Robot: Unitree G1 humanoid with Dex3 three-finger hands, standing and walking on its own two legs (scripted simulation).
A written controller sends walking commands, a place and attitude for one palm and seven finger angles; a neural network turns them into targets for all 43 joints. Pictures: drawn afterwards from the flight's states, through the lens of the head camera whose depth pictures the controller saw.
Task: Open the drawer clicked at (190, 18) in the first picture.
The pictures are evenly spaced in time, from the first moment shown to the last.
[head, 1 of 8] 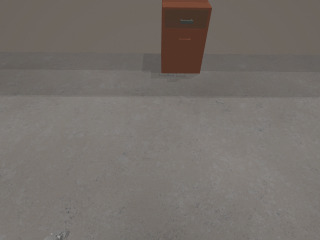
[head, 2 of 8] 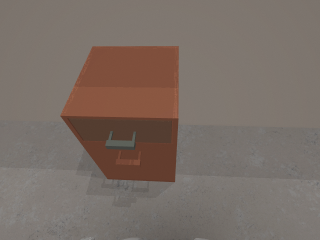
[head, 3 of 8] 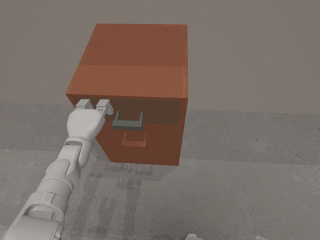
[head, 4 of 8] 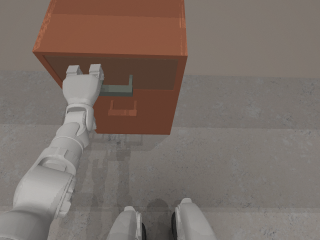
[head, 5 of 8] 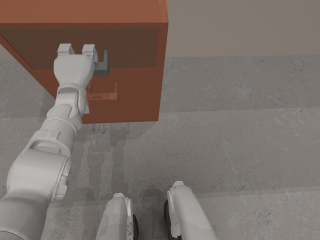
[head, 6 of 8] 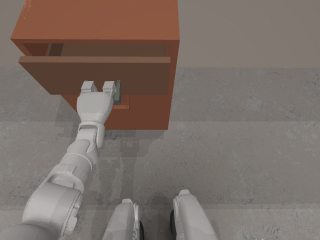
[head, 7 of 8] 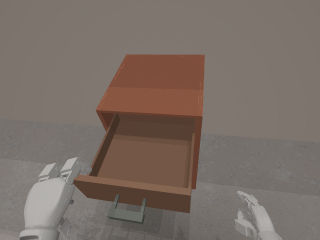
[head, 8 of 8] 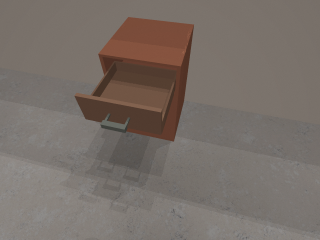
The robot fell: no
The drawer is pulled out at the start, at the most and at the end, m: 0.00 0.30 0.30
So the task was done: yes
